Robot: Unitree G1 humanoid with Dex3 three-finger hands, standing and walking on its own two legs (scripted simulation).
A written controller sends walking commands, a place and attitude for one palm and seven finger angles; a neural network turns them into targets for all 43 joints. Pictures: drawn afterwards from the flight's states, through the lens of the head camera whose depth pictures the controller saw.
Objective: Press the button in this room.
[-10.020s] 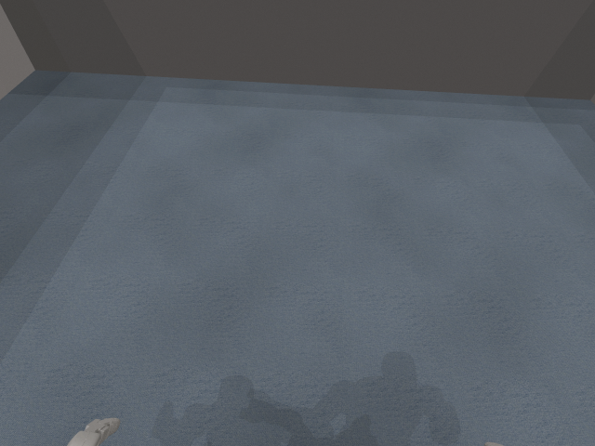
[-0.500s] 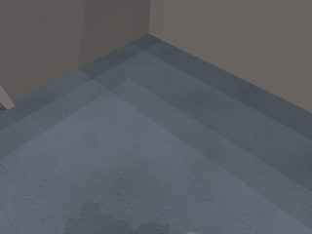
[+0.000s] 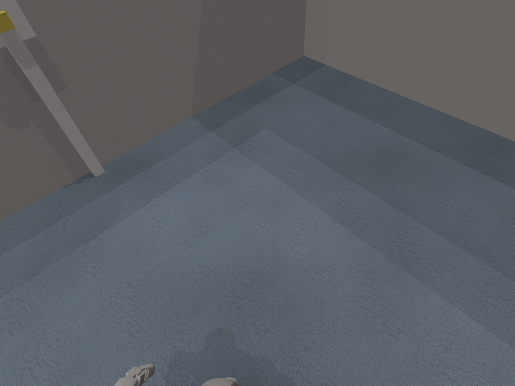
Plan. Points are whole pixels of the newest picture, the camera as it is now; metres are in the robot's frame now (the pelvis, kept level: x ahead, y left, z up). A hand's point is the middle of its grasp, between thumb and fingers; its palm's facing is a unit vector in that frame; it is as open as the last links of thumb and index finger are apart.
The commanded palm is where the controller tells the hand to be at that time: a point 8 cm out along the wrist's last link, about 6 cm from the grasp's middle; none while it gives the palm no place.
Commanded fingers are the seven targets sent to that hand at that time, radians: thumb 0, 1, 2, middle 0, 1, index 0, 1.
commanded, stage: turn or walk to find it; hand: left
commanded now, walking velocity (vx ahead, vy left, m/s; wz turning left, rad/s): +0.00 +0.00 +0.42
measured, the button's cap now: (1, 21) +1.28 +0.97 +0.07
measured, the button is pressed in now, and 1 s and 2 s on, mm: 0 0 0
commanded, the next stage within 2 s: none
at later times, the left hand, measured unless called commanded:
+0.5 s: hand out of the picture -0.07 +0.26 -0.18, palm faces +0.27 -0.93 -0.24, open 7.4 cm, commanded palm none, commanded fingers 0.00 0.90 0.90 -0.20 -0.30 -0.20 -0.30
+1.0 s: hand out of the picture -0.05 +0.20 -0.14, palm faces +0.42 -0.86 -0.28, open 7.4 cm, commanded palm none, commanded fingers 0.00 0.90 0.90 -0.20 -0.30 -0.20 -0.30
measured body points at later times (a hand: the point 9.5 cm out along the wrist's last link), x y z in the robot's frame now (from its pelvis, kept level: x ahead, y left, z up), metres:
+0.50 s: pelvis -0.04 +0.04 +0.00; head -0.02 +0.08 +0.45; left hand -0.08 +0.31 -0.17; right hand +0.11 -0.18 -0.13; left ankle -0.07 +0.14 -0.74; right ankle -0.02 -0.10 -0.68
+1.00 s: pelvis -0.06 -0.02 +0.00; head -0.03 -0.05 +0.45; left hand -0.07 +0.24 -0.12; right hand +0.07 -0.24 -0.17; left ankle -0.13 +0.11 -0.65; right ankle +0.00 -0.09 -0.74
